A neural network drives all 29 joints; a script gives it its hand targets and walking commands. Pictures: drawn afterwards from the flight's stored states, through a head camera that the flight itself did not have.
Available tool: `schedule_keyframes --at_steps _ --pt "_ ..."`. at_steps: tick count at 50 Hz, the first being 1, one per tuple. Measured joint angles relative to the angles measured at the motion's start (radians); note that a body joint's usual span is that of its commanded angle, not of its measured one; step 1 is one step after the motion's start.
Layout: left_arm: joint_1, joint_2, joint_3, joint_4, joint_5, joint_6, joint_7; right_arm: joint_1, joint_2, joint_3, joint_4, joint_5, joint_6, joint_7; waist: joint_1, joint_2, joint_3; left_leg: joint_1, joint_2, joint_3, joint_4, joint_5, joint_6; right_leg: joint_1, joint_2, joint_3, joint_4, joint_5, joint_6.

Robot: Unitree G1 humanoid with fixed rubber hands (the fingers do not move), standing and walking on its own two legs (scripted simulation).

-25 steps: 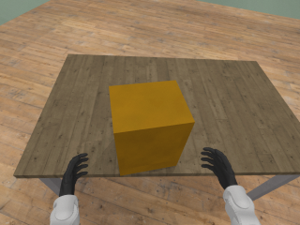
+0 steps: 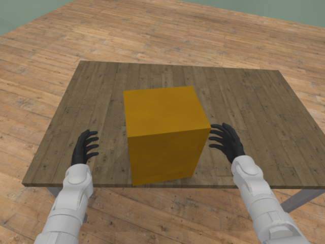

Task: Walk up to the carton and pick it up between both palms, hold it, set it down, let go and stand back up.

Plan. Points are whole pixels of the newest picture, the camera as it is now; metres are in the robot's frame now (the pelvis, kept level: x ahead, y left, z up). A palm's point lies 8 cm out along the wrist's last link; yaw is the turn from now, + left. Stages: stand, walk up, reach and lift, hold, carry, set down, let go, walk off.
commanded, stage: reach and lift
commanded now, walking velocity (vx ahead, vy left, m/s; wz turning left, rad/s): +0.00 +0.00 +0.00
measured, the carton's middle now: (161, 138) +0.43 +0.03 -0.03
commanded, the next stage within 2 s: none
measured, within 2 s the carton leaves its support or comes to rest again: neither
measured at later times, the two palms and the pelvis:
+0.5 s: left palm (77, 126) +0.34 +0.23 +0.10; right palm (232, 120) +0.40 -0.15 +0.10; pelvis +0.00 +0.00 +0.01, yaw +0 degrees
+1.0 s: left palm (77, 124) +0.37 +0.25 +0.07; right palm (223, 125) +0.43 -0.15 +0.06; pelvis +0.02 +0.01 +0.01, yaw +0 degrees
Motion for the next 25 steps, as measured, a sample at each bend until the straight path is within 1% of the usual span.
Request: schedule_keyframes --at_steps 3,7,13,19,25 --pt "-0.03 0.0 0.01 -0.007 0.0 0.051 0.0 -0.034 0.0 0.0 0.0 0.003 0.033 -0.01 0.0 0.0 0.0 0.0 0.0 0.0 -0.012 0.006 0.0 0.0 0.0 0.0 -0.012 0.006 0.0" --pt "-0.051 0.0 0.023 -0.047 0.0 0.114 0.0 -0.068 -0.004 0.0 -0.006 0.01 0.076 -0.024 0.0 0.002 0.0 0.0 0.0 0.0 -0.031 0.016 -0.002 0.0 0.0 0.0 -0.03 0.015 0.0" --pt "-0.077 0.0 0.054 -0.125 0.0 0.193 0.0 -0.09 -0.025 0.0 -0.074 0.016 0.133 -0.052 0.001 0.015 0.0 0.0 0.0 0.0 -0.054 0.028 -0.003 0.0 0.0 0.0 -0.053 0.026 0.0" --pt "-0.153 0.0 0.092 -0.128 -0.006 0.267 0.0 -0.156 -0.042 0.0 -0.091 0.017 0.211 -0.074 0.005 0.028 0.0 0.0 0.0 0.0 -0.068 0.038 -0.003 0.0 0.001 0.0 -0.066 0.035 0.0" --pt "-0.234 0.0 0.108 -0.128 -0.019 0.312 -0.001 -0.229 -0.044 0.0 -0.091 0.021 0.283 -0.086 0.015 0.029 0.0 0.0 0.0 0.0 -0.069 0.038 -0.003 0.0 0.001 0.0 -0.067 0.036 0.0"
